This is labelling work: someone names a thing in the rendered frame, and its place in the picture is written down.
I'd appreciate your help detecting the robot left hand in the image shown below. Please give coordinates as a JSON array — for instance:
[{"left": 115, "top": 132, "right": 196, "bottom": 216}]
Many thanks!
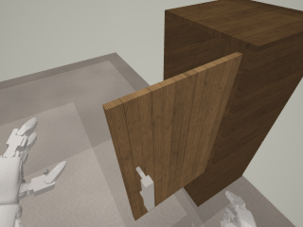
[{"left": 0, "top": 117, "right": 67, "bottom": 204}]

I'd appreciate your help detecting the robot left forearm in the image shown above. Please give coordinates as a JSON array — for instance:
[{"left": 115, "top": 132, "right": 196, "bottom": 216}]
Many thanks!
[{"left": 0, "top": 203, "right": 23, "bottom": 227}]

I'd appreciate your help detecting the cupboard door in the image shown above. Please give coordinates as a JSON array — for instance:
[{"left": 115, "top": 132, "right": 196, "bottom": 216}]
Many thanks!
[{"left": 102, "top": 52, "right": 243, "bottom": 220}]

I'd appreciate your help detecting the handle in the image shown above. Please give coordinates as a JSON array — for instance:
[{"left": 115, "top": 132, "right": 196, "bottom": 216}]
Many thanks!
[{"left": 136, "top": 166, "right": 155, "bottom": 212}]

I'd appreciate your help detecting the robot right hand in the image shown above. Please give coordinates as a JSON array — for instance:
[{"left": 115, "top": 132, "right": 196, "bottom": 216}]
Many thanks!
[{"left": 221, "top": 190, "right": 257, "bottom": 227}]

